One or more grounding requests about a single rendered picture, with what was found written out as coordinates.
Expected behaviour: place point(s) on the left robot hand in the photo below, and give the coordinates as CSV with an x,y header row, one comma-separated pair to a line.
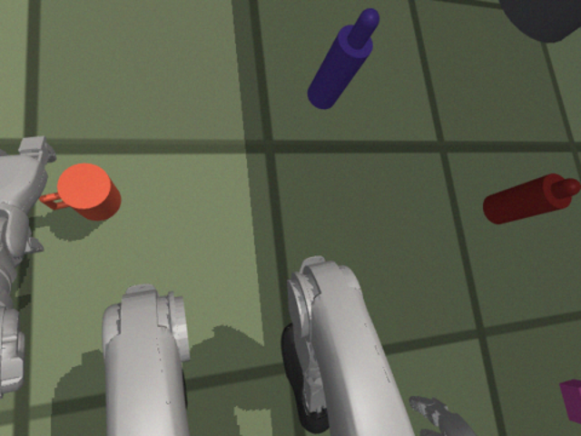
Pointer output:
x,y
23,178

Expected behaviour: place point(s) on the left robot arm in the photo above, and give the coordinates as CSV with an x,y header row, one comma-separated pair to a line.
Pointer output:
x,y
14,225

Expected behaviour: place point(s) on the right robot foot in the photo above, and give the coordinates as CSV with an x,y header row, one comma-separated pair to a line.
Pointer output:
x,y
311,421

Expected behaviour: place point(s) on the right robot hand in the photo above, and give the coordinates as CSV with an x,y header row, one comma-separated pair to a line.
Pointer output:
x,y
437,413

